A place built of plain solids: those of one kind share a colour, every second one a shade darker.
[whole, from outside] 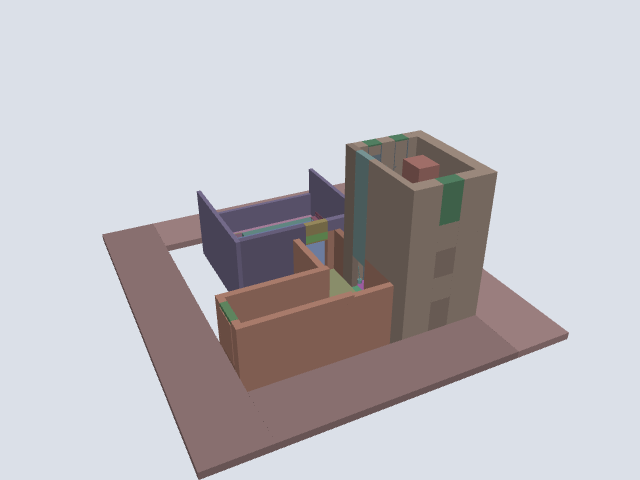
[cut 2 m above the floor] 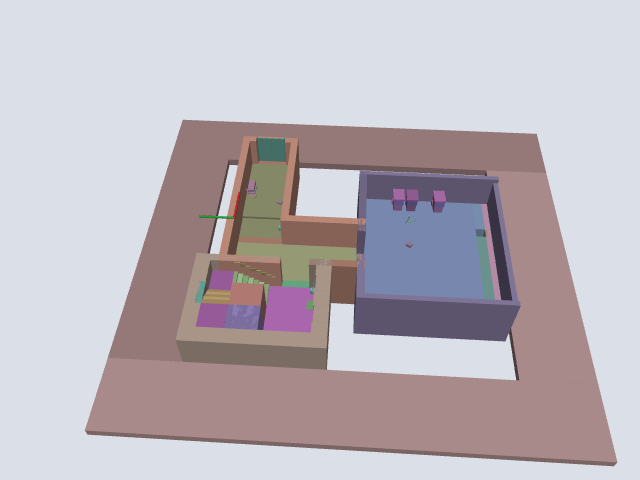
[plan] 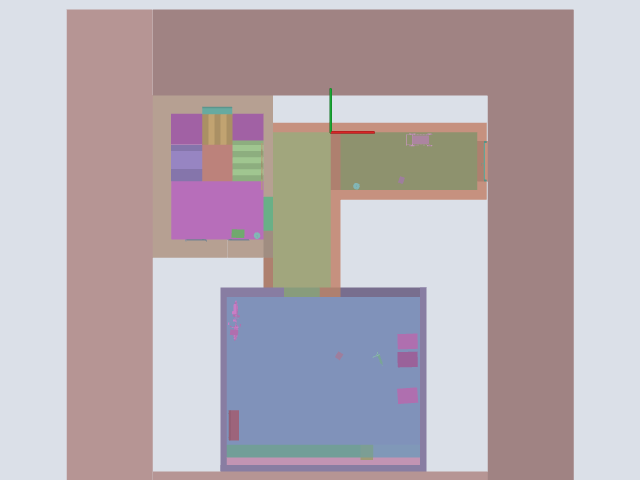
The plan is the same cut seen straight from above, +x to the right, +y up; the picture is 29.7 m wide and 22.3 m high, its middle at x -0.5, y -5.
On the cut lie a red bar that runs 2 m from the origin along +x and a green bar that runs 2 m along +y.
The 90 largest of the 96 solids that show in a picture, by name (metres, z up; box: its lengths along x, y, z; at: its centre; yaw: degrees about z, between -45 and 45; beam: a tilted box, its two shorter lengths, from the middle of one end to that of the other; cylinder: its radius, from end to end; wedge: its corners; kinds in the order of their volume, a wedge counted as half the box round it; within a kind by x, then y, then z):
{
 "wall_hall_1": {"box": [0.85, 7.54, 11.36], "at": [-7.84, -2.06, 4.25]},
 "wall_hall_2": {"box": [1.51, 0.85, 11.36], "at": [-7.51, -5.4, 4.25]},
 "wall_hall_3": {"box": [2.29, 0.85, 11.36], "at": [-7.12, 1.28, 4.25]},
 "wall_hall_4": {"box": [1.0, 0.81, 2.75], "at": [-6.26, -5.42, 1.37]},
 "wall_hall_5": {"box": [1.0, 0.81, 2.75], "at": [-6.26, -5.42, 8.45]},
 "wall_hall_6": {"box": [0.97, 0.85, 11.36], "at": [-5.28, -5.4, 4.25]},
 "wall_hall_7": {"box": [1.4, 0.85, 3.57], "at": [-5.27, 1.28, 0.35]},
 "wall_hall_8": {"box": [1.4, 0.85, 1.84], "at": [-5.27, 1.28, 4.76]},
 "wall_hall_9": {"box": [1.4, 0.6, 1.7], "at": [-5.27, 1.41, 2.99]},
 "wall_hall_10": {"box": [1.4, 0.6, 1.7], "at": [-5.27, 1.41, 6.53]},
 "wall_hall_11": {"box": [1.0, 0.81, 2.75], "at": [-4.29, -5.42, 1.37]},
 "wall_hall_12": {"box": [1.0, 0.81, 2.75], "at": [-4.29, -5.42, 8.45]},
 "wall_hall_13": {"box": [1.89, 0.85, 11.36], "at": [-3.63, 1.28, 4.25]},
 "wall_hall_14": {"box": [1.11, 0.85, 11.36], "at": [-3.23, -5.4, 4.25]},
 "wall_hall_15": {"box": [0.45, 1.26, 11.36], "at": [-2.9, -5.2, 4.25]},
 "wall_hall_16": {"box": [0.45, 4.7, 11.36], "at": [-2.9, -0.64, 4.25]},
 "ground_garden_1": {"box": [4.0, 25.46, 0.5], "at": [-10.27, -7.02, -0.27]},
 "ground_garden_2": {"box": [15.56, 4.0, 0.5], "at": [-0.49, -17.75, -0.27]},
 "ground_garden_3": {"box": [15.56, 4.0, 0.5], "at": [-0.49, 3.71, -0.27]},
 "ground_garden_4": {"box": [4.0, 25.46, 0.5], "at": [9.29, -7.02, -0.27]},
 "floor_yardN_1": {"box": [8.98, 6.86, 1.81], "at": [-0.34, -11.08, -0.93]},
 "wall_arm_1": {"box": [0.45, 3.08, 4.6], "at": [-2.9, -6.11, 0.87]},
 "wall_arm_2": {"box": [0.45, 3.44, 4.6], "at": [-2.9, -1.27, 0.87]},
 "wall_arm_3": {"box": [0.96, 0.45, 4.6], "at": [-2.65, -7.42, 0.87]},
 "wall_arm_4": {"box": [3.58, 0.45, 4.6], "at": [-1.34, 0.23, 0.87]},
 "wall_arm_5": {"box": [0.96, 0.45, 4.6], "at": [-0.03, -7.42, 0.87]},
 "wall_arm_6": {"box": [0.45, 4.97, 4.6], "at": [0.23, -5.17, 0.87]},
 "wall_arm_7": {"box": [0.45, 2.68, 1.43], "at": [0.23, -1.34, -0.72]},
 "wall_arm_8": {"box": [7.25, 0.45, 4.76], "at": [3.62, -2.9, 0.95]},
 "wall_arm_9": {"box": [7.25, 0.45, 4.76], "at": [3.62, 0.23, 0.95]},
 "wall_arm_10": {"box": [0.45, 0.85, 4.76], "at": [7.03, -2.71, 0.95]},
 "wall_arm_11": {"box": [0.45, 1.88, 1.59], "at": [7.03, -1.34, -0.64]},
 "wall_arm_12": {"box": [0.45, 0.85, 4.76], "at": [7.03, 0.03, 0.95]},
 "wall_arm_13": {"box": [0.12, 1.88, 2.9], "at": [7.23, -1.34, 1.61]},
 "floor_arm_1": {"box": [2.68, 7.2, 1.83], "at": [-1.34, -3.6, -0.92]},
 "floor_arm_2": {"box": [1.99, 2.68, 1.83], "at": [0.99, -1.34, -0.92]},
 "floor_arm_3": {"box": [4.81, 2.68, 1.99], "at": [4.4, -1.34, -0.84]},
 "wall_yard_1": {"box": [0.3, 8.55, 5.41], "at": [-4.98, -11.47, 1.27]},
 "wall_yard_2": {"box": [2.96, 0.45, 5.41], "at": [-3.65, -7.42, 1.27]},
 "wall_yard_3": {"box": [9.58, 0.3, 3.3], "at": [-0.34, -15.6, 0.22]},
 "wall_yard_4": {"box": [4.96, 0.45, 5.41], "at": [1.97, -7.42, 1.27]},
 "wall_yard_5": {"box": [0.3, 8.55, 5.41], "at": [4.3, -11.47, 1.27]},
 "flightC_1": {"box": [1.46, 0.57, 5.02], "at": [-6.7, -1.99, 0.68]},
 "flightC_2": {"box": [1.46, 0.85, 4.84], "at": [-6.7, -1.85, 0.59]},
 "flightC_3": {"box": [1.46, 1.13, 4.66], "at": [-6.7, -1.71, 0.5]},
 "flightC_4": {"box": [1.46, 1.42, 4.49], "at": [-6.7, -1.57, 0.41]},
 "flightC_5": {"box": [1.46, 1.7, 4.31], "at": [-6.7, -1.43, 0.32]},
 "floor_1": {"box": [1.44, 1.44, 4.13], "at": [-6.7, 0.14, 0.24]},
 "floor_2": {"box": [4.29, 2.71, 1.83], "at": [-5.27, -3.62, -0.92]},
 "floor_3": {"box": [1.44, 1.44, 3.07], "at": [-3.85, 0.14, -0.3]},
 "wall_spine_1": {"box": [1.41, 1.69, 10.03], "at": [-5.27, -1.42, 4.91]},
 "flightA_1": {"box": [1.46, 1.7, 2.01], "at": [-3.85, -1.42, -0.83]},
 "flightA_2": {"box": [1.46, 1.42, 2.18], "at": [-3.85, -1.28, -0.74]},
 "flightA_3": {"box": [1.46, 1.13, 2.36], "at": [-3.85, -1.14, -0.65]},
 "flightA_4": {"box": [1.46, 0.85, 2.54], "at": [-3.85, -1.0, -0.56]},
 "flightA_5": {"box": [1.46, 0.29, 2.89], "at": [-3.85, -0.72, -0.38]},
 "flightB_1": {"box": [0.29, 1.46, 3.95], "at": [-5.84, 0.14, 0.15]},
 "flightB_2": {"box": [0.57, 1.46, 3.78], "at": [-5.7, 0.14, 0.06]},
 "flightB_3": {"box": [0.85, 1.46, 3.6], "at": [-5.56, 0.14, -0.03]},
 "flightB_4": {"box": [1.13, 1.46, 3.42], "at": [-5.42, 0.14, -0.12]},
 "floor_yardW_1": {"box": [6.21, 0.59, 1.81], "at": [-1.73, -14.8, -0.93]},
 "floor_yardS_1": {"box": [8.98, 0.35, 1.81], "at": [-0.34, -15.28, -0.93]},
 "wall_over_hall_1": {"box": [0.45, 1.58, 7.43], "at": [-2.9, -3.78, 6.21]},
 "wall_head_hall_1": {"box": [1.0, 0.85, 0.1], "at": [-6.26, -5.4, 9.88]},
 "wall_head_hall_2": {"box": [1.4, 0.85, 2.55], "at": [-5.27, 1.28, 8.65]},
 "wall_head_hall_3": {"box": [1.0, 0.85, 0.1], "at": [-4.29, -5.4, 9.88]},
 "floor_yardE_1": {"box": [2.18, 0.59, 1.81], "at": [3.06, -14.8, -0.93]},
 "floor_sill_arm_1": {"box": [1.66, 0.45, 1.83], "at": [-1.34, -7.42, -0.92]},
 "floor_sill_hall_1": {"box": [0.45, 1.58, 1.83], "at": [-2.9, -3.78, -0.92]},
 "wall_over_yard_1": {"box": [1.66, 0.45, 1.48], "at": [-1.34, -7.42, 3.24]},
 "yard_bin_high_1": {"box": [0.76, 0.62, 0.46], "at": [3.54, -12.24, 0.77], "yaw": 4.1},
 "yard_bin_high_2": {"box": [0.76, 0.62, 0.46], "at": [3.54, -10.55, 0.77], "yaw": 1.2},
 "yard_bin_high_3": {"box": [0.76, 0.62, 0.46], "at": [3.54, -9.71, 0.77], "yaw": 1.8},
 "yard_bin_low_1": {"box": [0.63, 0.55, 0.56], "at": [3.54, -12.24, 0.26], "yaw": 4.1},
 "yard_bin_low_2": {"box": [0.63, 0.55, 0.56], "at": [3.54, -10.55, 0.26], "yaw": 1.2},
 "yard_bin_low_3": {"box": [0.63, 0.55, 0.56], "at": [3.54, -9.71, 0.26], "yaw": 1.8},
 "wall_over_arm_1": {"box": [1.66, 0.45, 0.57], "at": [-1.34, -7.42, 2.88]},
 "street_door_1": {"box": [0.07, 0.86, 2.46], "at": [7.13, -1.77, 1.39]},
 "street_door_2": {"box": [0.07, 0.86, 2.46], "at": [7.13, -0.91, 1.39]},
 "yard_bin_lid_1": {"box": [0.94, 0.72, 0.12], "at": [3.57, -12.23, 1.06], "yaw": 4.1},
 "yard_bin_lid_2": {"box": [0.94, 0.72, 0.12], "at": [3.57, -10.55, 1.06], "yaw": 1.2},
 "yard_bin_lid_3": {"box": [0.94, 0.72, 0.12], "at": [3.57, -9.71, 1.06], "yaw": 1.8},
 "wall_head_arm_1": {"box": [0.45, 1.88, 0.27], "at": [7.03, -1.34, 3.19]},
 "floor_coal_1": {"box": [0.59, 0.59, 0.5], "at": [1.68, -14.8, -1.58]},
 "pram_1": {"box": [0.78, 0.39, 0.31], "at": [4.17, -0.35, 0.65]},
 "bicycle_1": {"box": [0.36, 0.26, 0.24], "at": [-4.5, -9.3, 0.84], "yaw": -6.7},
 "parcel_1": {"box": [0.28, 0.32, 0.22], "at": [0.39, -10.38, 0.04], "yaw": -33.4},
 "bench_yard_1": {"box": [0.4, 1.41, 0.031], "at": [-4.46, -13.62, 0.41]},
 "mat_1": {"box": [0.6, 0.4, 0.06], "at": [-4.31, -4.71, -0.02], "yaw": -1.4},
 "stair_window_1": {"box": [1.4, 0.28, 0.035], "at": [-5.27, 0.98, 2.16]}
}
